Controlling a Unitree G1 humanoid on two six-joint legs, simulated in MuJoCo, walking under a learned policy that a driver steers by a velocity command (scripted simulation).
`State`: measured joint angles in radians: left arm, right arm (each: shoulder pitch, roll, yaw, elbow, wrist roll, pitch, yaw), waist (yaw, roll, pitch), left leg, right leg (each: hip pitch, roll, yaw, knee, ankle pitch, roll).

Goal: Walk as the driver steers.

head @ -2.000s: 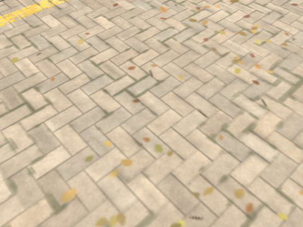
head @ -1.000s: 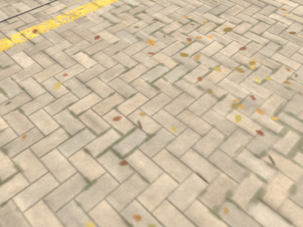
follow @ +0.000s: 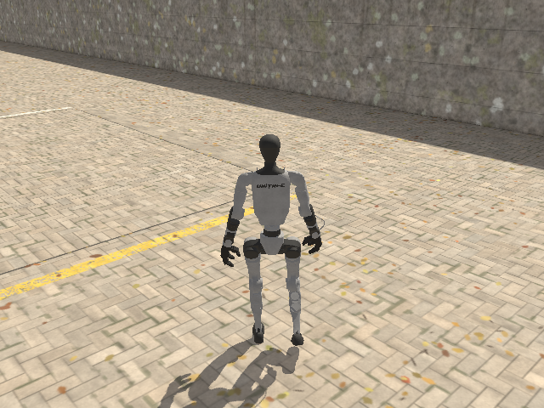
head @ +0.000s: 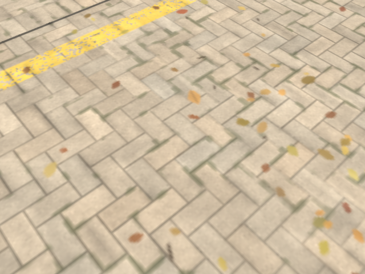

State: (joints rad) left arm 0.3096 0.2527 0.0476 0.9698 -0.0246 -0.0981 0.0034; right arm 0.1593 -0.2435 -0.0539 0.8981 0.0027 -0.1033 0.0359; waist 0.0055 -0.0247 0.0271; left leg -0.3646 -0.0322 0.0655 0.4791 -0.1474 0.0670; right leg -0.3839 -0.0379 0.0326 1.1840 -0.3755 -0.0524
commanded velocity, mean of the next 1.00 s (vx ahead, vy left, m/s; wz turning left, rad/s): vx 0.47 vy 0.00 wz -0.05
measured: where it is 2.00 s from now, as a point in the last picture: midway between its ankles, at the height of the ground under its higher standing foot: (198, 229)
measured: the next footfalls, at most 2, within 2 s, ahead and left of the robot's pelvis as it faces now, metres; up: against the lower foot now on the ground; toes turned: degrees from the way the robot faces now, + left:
right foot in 0.44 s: +0.42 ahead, -0.15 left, +0.00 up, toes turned -2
left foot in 0.98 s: +0.72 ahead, +0.08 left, +0.00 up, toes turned -3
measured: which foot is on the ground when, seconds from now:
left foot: down 0.00-0.44, up 0.46-0.96, down 0.98-1.00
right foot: up 0.00-0.42, down 0.44-0.98, up 1.00-1.00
